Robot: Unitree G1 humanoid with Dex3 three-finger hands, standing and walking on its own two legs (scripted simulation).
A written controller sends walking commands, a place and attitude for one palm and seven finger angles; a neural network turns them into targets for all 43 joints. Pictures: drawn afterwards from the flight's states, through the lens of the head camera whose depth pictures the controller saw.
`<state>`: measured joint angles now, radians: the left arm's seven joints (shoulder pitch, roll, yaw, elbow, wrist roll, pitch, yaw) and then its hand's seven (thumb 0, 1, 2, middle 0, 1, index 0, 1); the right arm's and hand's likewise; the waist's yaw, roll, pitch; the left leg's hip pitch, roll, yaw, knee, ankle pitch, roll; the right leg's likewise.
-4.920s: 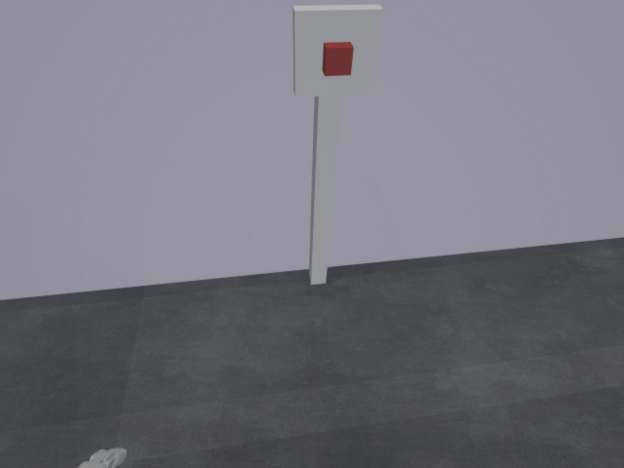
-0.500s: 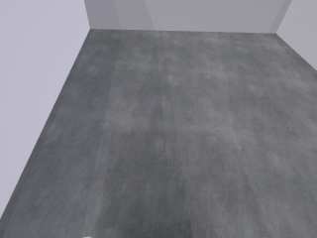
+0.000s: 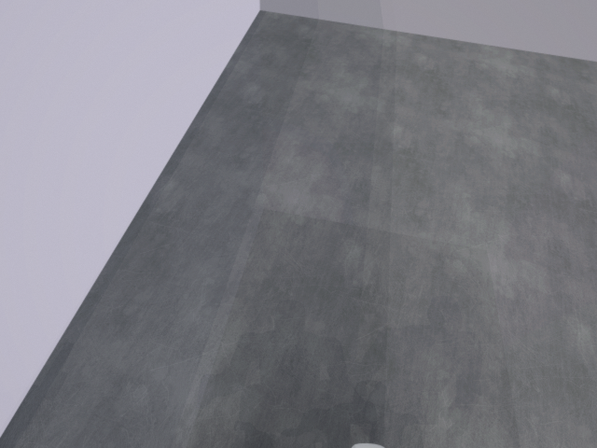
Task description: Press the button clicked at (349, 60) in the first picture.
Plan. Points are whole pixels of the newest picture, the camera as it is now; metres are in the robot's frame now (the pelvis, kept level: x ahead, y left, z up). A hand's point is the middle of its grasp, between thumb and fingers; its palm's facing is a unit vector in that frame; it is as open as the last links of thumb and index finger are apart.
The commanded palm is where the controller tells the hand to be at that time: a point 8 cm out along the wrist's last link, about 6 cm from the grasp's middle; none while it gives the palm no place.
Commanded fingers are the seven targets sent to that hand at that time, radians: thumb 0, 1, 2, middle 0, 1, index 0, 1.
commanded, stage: turn to face it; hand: left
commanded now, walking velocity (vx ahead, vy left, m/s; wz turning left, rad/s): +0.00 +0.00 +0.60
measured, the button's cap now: out of the picture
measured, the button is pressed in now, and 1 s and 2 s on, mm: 0 0 0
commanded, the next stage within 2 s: none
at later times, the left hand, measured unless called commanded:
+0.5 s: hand out of the picture -0.05 +0.13 -0.15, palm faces +0.36 -0.89 -0.27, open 7.4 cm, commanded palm none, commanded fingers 0.00 0.90 0.90 -0.20 -0.30 -0.20 -0.30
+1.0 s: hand out of the picture -0.15 +0.19 -0.17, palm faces +0.62 -0.74 -0.25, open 7.4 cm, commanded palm none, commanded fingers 0.00 0.90 0.90 -0.20 -0.30 -0.20 -0.30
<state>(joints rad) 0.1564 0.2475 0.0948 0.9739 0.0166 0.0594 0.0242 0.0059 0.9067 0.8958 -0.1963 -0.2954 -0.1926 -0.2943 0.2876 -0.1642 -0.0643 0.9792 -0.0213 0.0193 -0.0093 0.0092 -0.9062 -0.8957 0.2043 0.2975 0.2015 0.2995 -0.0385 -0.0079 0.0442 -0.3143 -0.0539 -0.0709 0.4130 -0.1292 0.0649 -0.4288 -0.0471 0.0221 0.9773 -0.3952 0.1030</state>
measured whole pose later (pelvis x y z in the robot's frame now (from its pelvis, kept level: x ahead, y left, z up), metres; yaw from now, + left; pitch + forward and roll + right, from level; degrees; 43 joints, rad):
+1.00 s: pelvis -0.09 -0.03 +0.00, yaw +37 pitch +0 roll -1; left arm 0.17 0.27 0.08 0.91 0.02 0.05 0.01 0.01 0.91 0.90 -0.20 -0.30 -0.19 -0.29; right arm 0.15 -0.21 -0.05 0.91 -0.02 0.02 0.01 0.01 -0.90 -0.90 0.20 0.30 0.20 0.30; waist 0.01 -0.03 0.07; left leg -0.24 -0.03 -0.03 0.48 -0.24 0.05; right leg -0.49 -0.10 -0.02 1.06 -0.39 0.11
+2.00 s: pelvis -0.12 -0.06 +0.00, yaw +70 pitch -1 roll -2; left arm 0.22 0.27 0.07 0.95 0.02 0.06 0.01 0.01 0.91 0.90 -0.20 -0.30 -0.19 -0.29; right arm 0.14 -0.19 -0.03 0.91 -0.01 0.01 0.00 0.01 -0.91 -0.90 0.20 0.30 0.20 0.30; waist 0.03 -0.04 0.06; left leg -0.22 -0.02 0.02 0.45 -0.22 0.07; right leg -0.48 -0.11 -0.03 1.12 -0.36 0.10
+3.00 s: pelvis -0.09 +0.05 +0.00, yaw +74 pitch -1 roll -1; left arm 0.34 0.18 0.06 1.12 0.04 0.01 -0.02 0.01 0.91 0.90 -0.20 -0.30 -0.19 -0.29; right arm 0.29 -0.14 -0.05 1.06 -0.02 -0.08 -0.03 -0.01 -0.95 -0.90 0.20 0.30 0.20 0.30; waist 0.01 -0.04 0.00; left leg -0.09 0.07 0.18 0.39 -0.29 0.01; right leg -0.51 -0.10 -0.07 1.10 -0.25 0.02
